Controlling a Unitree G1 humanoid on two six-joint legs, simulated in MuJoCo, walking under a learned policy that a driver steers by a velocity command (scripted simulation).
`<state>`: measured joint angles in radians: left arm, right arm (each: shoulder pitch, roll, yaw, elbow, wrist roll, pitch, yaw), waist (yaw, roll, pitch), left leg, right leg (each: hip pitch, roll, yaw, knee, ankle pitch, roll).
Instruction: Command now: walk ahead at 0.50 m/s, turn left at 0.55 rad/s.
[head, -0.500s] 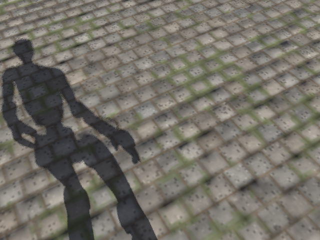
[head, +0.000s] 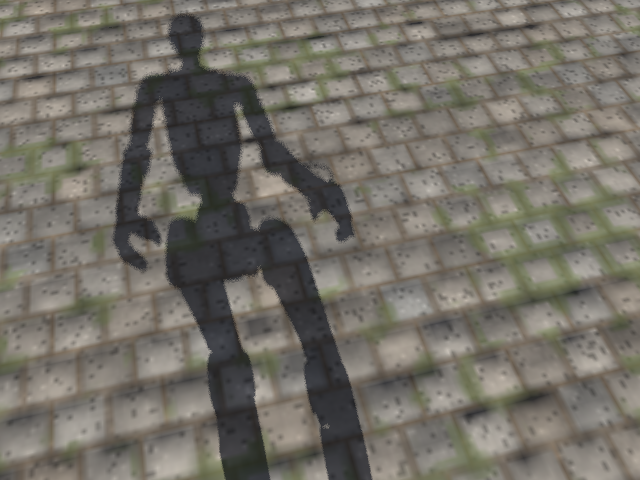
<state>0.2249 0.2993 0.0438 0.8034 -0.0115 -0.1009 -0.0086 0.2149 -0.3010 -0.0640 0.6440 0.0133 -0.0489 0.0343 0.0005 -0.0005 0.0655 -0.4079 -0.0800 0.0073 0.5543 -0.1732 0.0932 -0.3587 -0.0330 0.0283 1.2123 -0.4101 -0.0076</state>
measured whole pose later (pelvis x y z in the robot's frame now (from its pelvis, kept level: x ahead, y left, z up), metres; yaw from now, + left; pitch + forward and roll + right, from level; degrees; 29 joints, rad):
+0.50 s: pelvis +0.29 -0.04 +0.01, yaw +18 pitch +1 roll -1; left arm 0.18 0.27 0.05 0.74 0.01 -0.10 -0.01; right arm 0.33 -0.31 -0.06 0.68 0.02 -0.02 -0.01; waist 0.00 0.05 0.01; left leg -0.44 -0.01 -0.08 1.20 -0.38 0.01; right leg -0.31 0.02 -0.03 0.48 -0.19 -0.02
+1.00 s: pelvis +0.52 +0.11 +0.00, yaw +31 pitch +1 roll +0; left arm 0.28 0.31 0.04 0.85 -0.03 -0.09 -0.01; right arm 0.18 -0.28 -0.05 0.62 0.01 -0.04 0.03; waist 0.02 -0.02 0.06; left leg -0.38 -0.05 0.03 0.53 -0.18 0.07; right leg -0.36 -0.07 0.00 1.19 -0.41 -0.01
